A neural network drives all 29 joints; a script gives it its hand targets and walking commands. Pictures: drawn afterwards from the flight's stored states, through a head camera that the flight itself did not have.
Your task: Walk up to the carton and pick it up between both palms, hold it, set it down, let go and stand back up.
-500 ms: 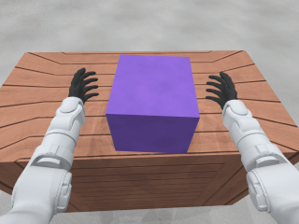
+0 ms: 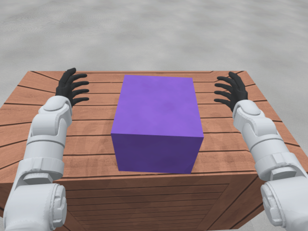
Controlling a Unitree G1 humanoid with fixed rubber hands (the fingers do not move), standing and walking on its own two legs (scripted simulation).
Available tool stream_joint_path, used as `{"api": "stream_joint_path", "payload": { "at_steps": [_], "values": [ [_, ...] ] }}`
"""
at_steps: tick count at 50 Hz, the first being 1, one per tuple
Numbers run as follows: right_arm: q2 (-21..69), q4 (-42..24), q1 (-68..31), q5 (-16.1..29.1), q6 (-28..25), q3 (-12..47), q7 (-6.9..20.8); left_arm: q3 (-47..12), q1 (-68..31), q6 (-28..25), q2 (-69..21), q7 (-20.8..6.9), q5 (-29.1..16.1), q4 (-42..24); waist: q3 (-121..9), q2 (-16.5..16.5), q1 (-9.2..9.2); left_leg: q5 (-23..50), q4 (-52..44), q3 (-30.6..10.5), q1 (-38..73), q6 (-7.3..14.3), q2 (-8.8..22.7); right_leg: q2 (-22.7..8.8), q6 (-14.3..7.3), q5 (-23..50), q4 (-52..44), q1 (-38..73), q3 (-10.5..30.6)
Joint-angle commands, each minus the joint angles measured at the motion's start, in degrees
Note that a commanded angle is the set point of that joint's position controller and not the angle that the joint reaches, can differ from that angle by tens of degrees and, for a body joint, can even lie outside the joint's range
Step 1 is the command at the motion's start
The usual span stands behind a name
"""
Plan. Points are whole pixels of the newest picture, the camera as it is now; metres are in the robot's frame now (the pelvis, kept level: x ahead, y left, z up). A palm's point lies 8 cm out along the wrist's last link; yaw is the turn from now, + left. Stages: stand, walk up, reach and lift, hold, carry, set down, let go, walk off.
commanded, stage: set down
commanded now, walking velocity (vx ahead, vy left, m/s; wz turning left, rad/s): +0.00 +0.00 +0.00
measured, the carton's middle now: (156, 122) +0.44 +0.02 +0.03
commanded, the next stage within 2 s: let go in 1.78 s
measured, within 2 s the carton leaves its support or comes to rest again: neither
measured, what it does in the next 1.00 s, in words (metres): stands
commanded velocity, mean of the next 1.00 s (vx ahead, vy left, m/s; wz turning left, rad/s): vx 0.00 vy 0.00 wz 0.00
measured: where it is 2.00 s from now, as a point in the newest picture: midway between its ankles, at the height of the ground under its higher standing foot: outside the picture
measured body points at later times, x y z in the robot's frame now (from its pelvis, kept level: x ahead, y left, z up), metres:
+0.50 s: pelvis -0.01 -0.01 +0.00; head -0.02 +0.01 +0.45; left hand +0.34 +0.23 +0.11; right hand +0.34 -0.19 +0.11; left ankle +0.02 +0.13 -0.75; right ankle +0.00 -0.13 -0.75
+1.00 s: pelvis -0.01 +0.01 +0.00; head +0.01 +0.01 +0.45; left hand +0.25 +0.24 +0.05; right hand +0.26 -0.18 +0.03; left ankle +0.02 +0.13 -0.75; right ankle +0.00 -0.13 -0.75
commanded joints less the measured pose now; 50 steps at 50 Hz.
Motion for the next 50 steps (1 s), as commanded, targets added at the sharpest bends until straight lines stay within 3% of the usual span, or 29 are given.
{"api": "stream_joint_path", "payload": {
  "at_steps": [1,2,5,8,10,12,13,16,17,19,20,21,22,24,25,27,28,29,30,32,33,34,39,42,43,46,47,48,50],
  "values": [
    [-5.4,-16.5,-7.9,-0.2,-4.7,-2.1,0.6,2.9,-9.3,-1.8,7.1,-1.8,1.3,-19.6,-18.0,5.9,-1.77,27.0,1.8,1.0,13.8,-2.7,-4.3,4.3,1.6,20.7,1.6,6.9,-2.2],
    [-6.8,-22.3,-8.8,-0.9,-5.7,-4.5,0.6,2.7,-9.4,-2.6,8.1,-1.5,0.4,-25.3,-18.0,5.3,-1.69,26.3,1.8,1.0,13.7,-3.0,-4.5,4.2,1.3,17.7,1.1,5.4,-2.5],
    [-7.5,-30.5,-12.8,-3.3,-7.1,-8.8,0.6,2.4,-13.2,-4.6,9.3,-0.1,-2.7,-30.6,-19.7,6.8,-2.75,19.7,1.6,1.0,13.8,-2.6,-4.5,3.9,0.8,10.8,0.9,0.4,-2.2],
    [-6.5,-34.6,-21.2,-6.0,-5.6,-12.2,1.5,-0.7,-20.6,-7.7,10.2,2.4,-8.3,-27.4,-23.6,6.1,-2.07,4.2,1.5,1.4,9.5,-0.8,-4.2,3.1,0.1,-1.7,1.7,-5.7,-2.2],
    [-6.6,-35.9,-19.9,-7.4,-4.6,-14.7,1.8,-1.8,-21.7,-9.5,11.0,3.9,-10.2,-28.3,-28.6,5.8,-3.03,-0.6,0.8,1.3,9.6,-0.4,-4.0,3.1,-0.5,-4.2,2.6,-6.0,-1.9],
    [-6.1,-36.8,-17.8,-6.9,-4.5,-13.6,1.4,-1.5,-20.2,-10.6,11.9,4.7,-11.4,-29.6,-33.9,5.2,-2.08,3.6,1.8,1.7,10.1,0.0,-3.8,2.7,-0.5,1.5,3.6,-3.3,-1.8],
    [-5.0,-37.4,-9.0,-5.4,-4.5,-11.5,1.3,-0.8,-10.5,-10.3,10.5,4.4,-10.4,-30.0,-37.2,3.6,-0.80,10.9,2.8,1.9,12.4,0.6,-3.8,3.1,-0.4,8.8,4.3,0.8,-0.7],
    [-4.0,-36.7,-0.3,-2.0,-3.1,-6.4,-0.4,3.5,1.4,-6.8,10.0,2.0,-7.6,-30.7,-39.4,2.1,0.34,22.4,3.8,2.5,13.5,0.9,-4.6,3.1,1.6,22.8,4.5,8.3,-0.1],
    [-4.8,-35.8,-1.1,-2.0,-2.0,-6.0,-1.0,3.5,2.1,-5.0,9.3,1.3,-6.7,-29.8,-36.3,1.3,0.59,22.1,2.7,3.0,12.6,0.9,-4.7,3.2,1.9,22.3,3.9,9.1,0.2],
    [-3.2,-34.9,6.2,-2.1,-0.6,-4.3,-2.1,6.2,9.5,-1.9,7.7,-0.6,-2.7,-30.7,-27.9,-0.1,3.24,21.9,0.7,3.9,12.5,0.5,-4.7,3.2,2.5,20.6,2.3,10.4,0.2],
    [-4.0,-37.4,-2.5,-3.0,0.5,-5.3,-2.7,6.1,1.3,-0.4,9.1,-0.6,-3.5,-29.3,-25.5,-0.4,2.53,15.9,-0.3,4.1,9.1,0.4,-4.4,3.1,2.7,14.6,1.6,7.4,-0.3],
    [-0.1,-33.1,17.0,-2.4,0.3,-1.8,-2.4,7.0,19.2,-0.2,3.5,-1.4,0.2,-28.9,-17.4,-1.1,2.82,16.9,-1.4,2.6,12.5,0.6,-3.9,3.3,2.4,13.7,0.5,9.8,-0.9],
    [-1.8,-38.1,9.4,-3.3,0.2,-4.0,-2.7,6.5,12.3,0.5,5.7,-2.1,-0.3,-32.7,-16.7,-0.1,2.81,16.1,-2.0,3.8,11.7,0.0,-4.5,3.1,2.0,11.1,-0.4,7.4,-1.0],
    [-0.2,-40.8,9.2,-3.4,0.6,-3.5,-2.5,6.8,11.7,1.0,4.8,-2.0,-0.7,-34.9,-11.9,0.3,2.32,12.8,-2.7,3.5,11.2,-0.1,-4.5,2.6,1.7,7.4,-0.9,5.1,-0.5],
    [0.3,-40.5,9.5,-3.1,1.0,-3.5,-2.3,6.1,11.0,0.7,5.2,-1.7,-1.2,-35.4,-9.5,1.2,1.53,9.8,-3.2,3.2,11.1,0.0,-4.4,2.0,1.6,4.9,-1.1,3.4,-0.2],
    [3.1,-44.0,18.2,-3.5,-0.7,-3.1,-1.6,5.8,19.5,-0.6,2.7,-1.3,0.0,-38.3,-5.6,2.5,2.43,8.8,-4.2,2.3,12.3,0.2,-4.0,1.6,0.6,3.4,-1.5,3.4,0.0],
    [1.1,-48.9,9.5,-3.8,-1.2,-5.2,-1.7,6.0,11.5,-1.0,5.7,-0.9,-1.3,-41.2,-8.1,3.4,2.56,8.2,-3.8,2.9,11.1,0.1,-4.4,1.2,0.7,1.6,-1.3,1.8,0.4],
    [3.1,-47.5,15.8,-3.8,-1.6,-4.5,-1.5,5.5,17.6,-1.6,3.7,-0.6,-1.4,-41.5,-7.0,3.3,2.51,9.3,-3.3,2.4,12.4,0.1,-3.9,1.6,0.4,2.9,-1.3,2.2,-0.4],
    [2.2,-50.4,17.5,-4.4,-2.6,-5.8,-1.4,4.7,17.7,-2.8,4.2,-0.5,-2.0,-44.5,-7.7,3.6,0.72,8.9,-3.4,2.3,12.2,-0.2,-4.1,1.3,0.2,2.8,-1.5,1.7,-0.5],
    [2.7,-51.9,15.4,-5.5,-3.3,-8.3,-0.8,3.7,14.8,-4.9,5.5,1.1,-3.5,-46.4,-9.1,6.0,1.50,5.5,-3.5,2.5,11.5,-0.6,-4.1,0.9,-0.1,-2.2,-1.5,-1.2,-0.1],
    [2.9,-54.2,18.9,-6.0,-4.2,-8.4,-0.5,2.3,18.2,-5.9,4.2,1.3,-4.4,-47.3,-9.9,5.3,-0.05,5.7,-3.2,2.3,12.7,-0.6,-4.0,1.1,-0.4,-1.9,-1.5,-1.2,-0.3],
    [2.4,-54.8,17.4,-7.1,-4.6,-9.7,-0.5,1.4,16.9,-6.7,4.9,1.7,-5.2,-48.4,-11.7,6.6,0.11,5.3,-3.7,2.7,12.2,-0.7,-3.9,1.2,-0.8,-3.5,-1.8,-2.6,-0.1],
    [5.2,-52.6,34.7,-8.6,-7.4,-8.3,-0.2,-0.4,33.0,-12.2,2.0,2.3,-5.6,-49.7,-14.0,5.0,-0.09,11.2,-2.3,1.6,15.0,-0.9,-3.4,1.3,-1.1,2.6,-1.2,-0.1,0.6],
    [4.2,-50.9,35.5,-9.2,-7.3,-8.1,-0.2,-0.4,34.8,-12.5,2.7,2.3,-5.5,-48.7,-12.4,4.0,0.41,11.1,-2.5,1.9,13.8,-0.6,-3.7,1.6,-1.0,0.5,-2.0,-0.8,0.5],
    [3.7,-51.6,31.5,-9.4,-7.2,-7.8,-0.4,-0.8,30.9,-12.6,3.7,2.6,-6.8,-49.2,-12.0,2.9,0.83,8.7,-2.5,1.7,12.2,0.1,-3.5,1.6,-1.1,-1.3,-1.8,-1.5,1.0],
    [5.4,-54.7,39.7,-8.9,-8.1,-6.2,0.0,-0.3,40.4,-13.5,2.7,2.4,-5.6,-50.1,-8.7,1.6,2.19,9.1,-2.8,1.9,12.9,0.0,-3.7,1.5,-1.0,-1.9,-2.5,-0.8,0.8],
    [3.8,-57.2,34.1,-9.5,-8.2,-7.8,0.0,-0.9,33.4,-13.7,4.6,2.8,-6.9,-52.0,-10.8,2.7,1.50,7.3,-2.9,2.3,11.3,0.2,-3.9,1.3,-1.2,-3.9,-2.4,-1.3,1.1],
    [4.6,-56.1,42.1,-7.9,-8.4,-6.5,0.6,-0.4,43.5,-14.0,2.4,3.0,-6.1,-50.9,-8.3,1.8,2.99,9.9,-3.0,1.5,12.3,0.0,-3.5,1.6,-1.6,-1.1,-1.6,1.1,1.5],
    [4.1,-59.6,42.9,-8.2,-9.8,-6.3,0.9,-0.2,44.3,-15.0,2.9,3.2,-5.8,-53.0,-10.5,2.0,2.93,12.8,-2.5,1.8,13.3,-0.2,-3.6,1.8,-1.3,1.6,-1.7,0.8,1.5]
  ]
}}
